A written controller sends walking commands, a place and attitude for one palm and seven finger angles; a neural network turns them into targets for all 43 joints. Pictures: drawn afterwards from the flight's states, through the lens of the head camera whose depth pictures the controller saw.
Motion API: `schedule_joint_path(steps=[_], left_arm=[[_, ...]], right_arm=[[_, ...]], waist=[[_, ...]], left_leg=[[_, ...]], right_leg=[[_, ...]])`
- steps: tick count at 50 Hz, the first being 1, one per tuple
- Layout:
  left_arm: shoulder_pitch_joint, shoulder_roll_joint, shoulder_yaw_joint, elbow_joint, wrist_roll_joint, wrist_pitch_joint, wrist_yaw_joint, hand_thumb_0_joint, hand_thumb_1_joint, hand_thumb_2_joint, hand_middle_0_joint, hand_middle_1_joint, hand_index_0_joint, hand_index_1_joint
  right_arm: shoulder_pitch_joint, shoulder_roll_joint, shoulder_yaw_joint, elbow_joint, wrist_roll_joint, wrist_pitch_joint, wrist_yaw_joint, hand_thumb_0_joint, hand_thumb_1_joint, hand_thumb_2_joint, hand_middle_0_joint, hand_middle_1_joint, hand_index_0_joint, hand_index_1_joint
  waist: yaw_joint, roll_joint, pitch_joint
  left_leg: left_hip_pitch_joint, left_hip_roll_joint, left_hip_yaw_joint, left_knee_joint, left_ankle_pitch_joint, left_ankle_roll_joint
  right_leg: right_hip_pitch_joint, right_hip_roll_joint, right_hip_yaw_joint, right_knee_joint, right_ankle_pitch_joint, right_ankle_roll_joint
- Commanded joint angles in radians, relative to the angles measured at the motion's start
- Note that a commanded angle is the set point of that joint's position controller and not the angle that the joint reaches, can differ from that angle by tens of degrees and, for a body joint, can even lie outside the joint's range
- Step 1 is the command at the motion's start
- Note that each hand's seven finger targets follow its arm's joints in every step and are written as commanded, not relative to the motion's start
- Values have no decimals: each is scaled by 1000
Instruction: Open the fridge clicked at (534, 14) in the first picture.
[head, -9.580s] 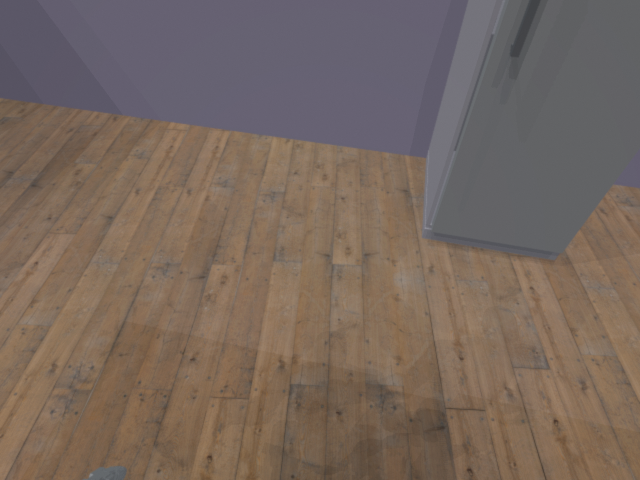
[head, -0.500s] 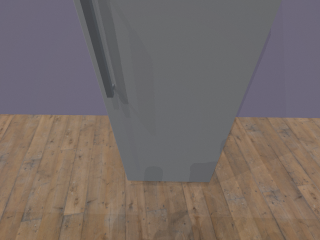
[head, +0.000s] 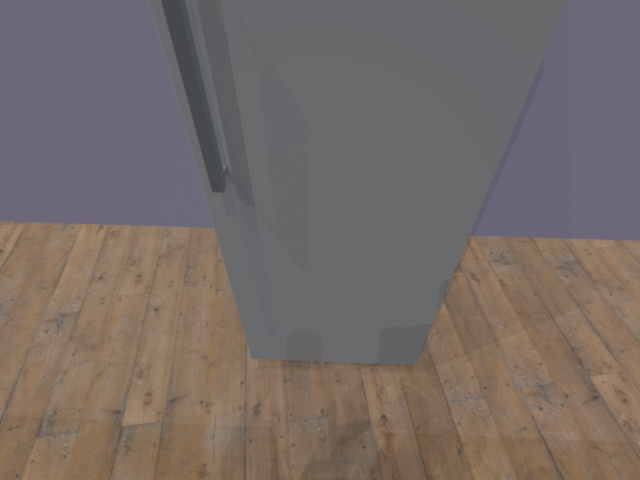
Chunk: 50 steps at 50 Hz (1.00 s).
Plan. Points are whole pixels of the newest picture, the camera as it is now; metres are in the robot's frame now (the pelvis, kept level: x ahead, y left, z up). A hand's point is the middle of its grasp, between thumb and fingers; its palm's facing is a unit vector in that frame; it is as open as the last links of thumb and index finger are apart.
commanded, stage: shuffle to correct the standing spot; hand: left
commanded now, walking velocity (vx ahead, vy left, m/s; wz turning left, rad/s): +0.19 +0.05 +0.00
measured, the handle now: (195, 70) +0.55 +0.21 +0.25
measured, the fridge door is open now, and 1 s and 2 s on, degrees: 0 0 0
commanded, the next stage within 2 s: come to a stop and stand still in 0.32 s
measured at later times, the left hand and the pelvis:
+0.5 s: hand out of the picture +0.03 +0.19 -0.19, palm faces +0.14 -0.98 -0.15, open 7.4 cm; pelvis +0.08 +0.04 -0.01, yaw +2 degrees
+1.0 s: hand out of the picture +0.16 +0.19 -0.16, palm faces +0.04 -0.96 -0.26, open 7.4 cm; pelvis +0.10 +0.00 -0.01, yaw +1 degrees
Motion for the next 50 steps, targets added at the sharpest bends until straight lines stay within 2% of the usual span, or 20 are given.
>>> schedule_joint_path(steps=[1,5,10,13,14,16,17,18,20,24,25,26,27,32,38,42,43,44,45,50], left_arm=[[92,132,37,-43,7,-5,-3,0,900,900,-200,-300,-200,-300],[95,127,51,-60,5,-10,-6,0,900,900,-200,-300,-200,-300],[63,49,44,-96,10,-22,-19,0,900,900,-200,-300,-200,-300],[95,25,41,-87,11,-39,-22,0,900,900,-200,-300,-200,-300],[154,37,47,-67,10,-44,-20,0,900,900,-200,-300,-200,-300],[311,140,74,-3,9,-54,-7,0,900,900,-200,-300,-200,-300],[367,152,79,18,9,-59,-1,0,900,900,-200,-300,-200,-300],[370,137,76,16,17,-59,7,0,900,900,-200,-300,-200,-300],[269,133,71,-14,24,-55,11,0,900,900,-200,-300,-200,-300],[84,103,63,-60,11,-35,8,0,900,900,-200,-300,-200,-300],[104,61,48,-60,8,-23,9,0,900,900,-200,-300,-200,-300],[131,21,41,-68,0,-14,9,0,900,900,-200,-300,-200,-300],[134,17,37,-69,-1,-12,15,0,900,900,-200,-300,-200,-300],[107,16,27,-27,-2,15,11,0,900,900,-200,-300,-200,-300],[44,34,47,-116,9,46,1,0,900,900,-200,-300,-200,-300],[96,48,48,-121,14,22,0,0,900,900,-200,-300,-200,-300],[88,90,50,-129,20,12,4,0,900,900,-200,-300,-200,-300],[56,153,51,-137,20,3,7,0,900,900,-200,-300,-200,-300],[41,178,48,-149,14,0,4,0,900,900,-200,-300,-200,-300],[-32,141,38,-154,11,-12,8,0,900,900,-200,-300,-200,-300]], right_arm=[[93,-63,-20,-32,-2,1,5,0,-900,-900,200,300,200,300],[133,-45,-21,-39,-3,-11,8,0,-900,-900,200,300,200,300],[197,-105,-35,-27,2,-34,-2,0,-900,-900,200,300,200,300],[161,-103,-34,-41,4,-42,-10,0,-900,-900,200,300,200,300],[139,-94,-33,-54,6,-46,-9,0,-900,-900,200,300,200,300],[58,-43,-31,-103,9,-50,0,0,-900,-900,200,300,200,300],[-19,-46,-32,-133,6,-49,4,0,-900,-900,200,300,200,300],[-69,-46,-37,-148,6,-49,6,0,-900,-900,200,300,200,300],[-73,-27,-43,-152,14,-48,20,0,-900,-900,200,300,200,300],[128,-2,-32,-70,10,-40,21,0,-900,-900,200,300,200,300],[194,-70,-40,-37,4,-46,9,0,-900,-900,200,300,200,300],[232,-141,-51,-38,-3,-48,-4,0,-900,-900,200,300,200,300],[200,-158,-47,-52,-3,-36,-12,0,-900,-900,200,300,200,300],[5,-141,-40,-80,1,-30,-38,0,-900,-900,200,300,200,300],[-42,-194,-83,-126,-7,-1,-37,0,-900,-900,200,300,200,300],[-81,-166,-83,-148,-5,8,-20,0,-900,-900,200,300,200,300],[-64,-127,-79,-151,4,9,-14,0,-900,-900,200,300,200,300],[-51,-73,-66,-162,12,15,-6,0,-900,-900,200,300,200,300],[-69,-62,-61,-166,11,27,-3,0,-900,-900,200,300,200,300],[-45,-50,-46,-108,12,28,0,0,-900,-900,200,300,200,300]], waist=[[8,-97,119],[-6,-85,118],[-19,194,134],[18,130,121],[42,53,90],[89,-278,61],[118,-312,73],[122,-208,79],[69,-153,52],[-62,-118,60],[-69,41,21],[-65,236,-33],[-51,182,-27],[-9,149,-12],[-10,125,-41],[28,82,-59],[21,-44,-57],[-3,-217,-43],[9,-230,-37],[-11,-163,-10]], left_leg=[[-163,-15,11,1,-197,51],[-126,-22,18,48,-149,61],[-91,135,-196,-154,-158,139],[-115,136,-169,-68,88,161],[-178,86,-115,16,90,138],[-431,-56,65,332,-110,64],[-531,-38,44,475,-309,54],[-575,-10,-2,561,-335,54],[-492,33,-53,501,-309,64],[27,-43,73,60,112,42],[128,54,-41,2,270,59],[120,260,-280,-84,473,157],[58,326,-323,-120,581,229],[52,261,-169,-70,890,217],[-15,275,-148,-82,660,228],[-114,181,-91,-1,313,148],[-158,102,-43,76,135,94],[-215,7,36,139,-102,44],[-190,-31,16,226,-230,31],[-165,-17,-19,302,-180,26]], right_leg=[[-55,-118,188,-208,-436,-52],[-116,-139,199,-191,-439,-80],[-158,5,-12,136,-217,-33],[-64,2,-7,98,-136,-37],[47,-28,55,49,-81,-54],[291,-260,348,-111,172,-148],[329,-357,451,-153,357,-214],[334,-393,459,-149,431,-252],[232,-360,344,-130,321,-220],[-132,-148,63,-28,92,-69],[-174,-80,17,133,-3,-23],[-194,-8,-31,288,-260,23],[-168,2,18,381,-402,14],[-134,-52,62,331,-294,37],[-121,-19,47,321,-217,26],[59,-14,32,1,16,25],[88,-80,127,-94,116,9],[70,-227,272,-137,215,-49],[-20,-290,316,-191,177,-123],[-5,-196,221,-166,302,-162]])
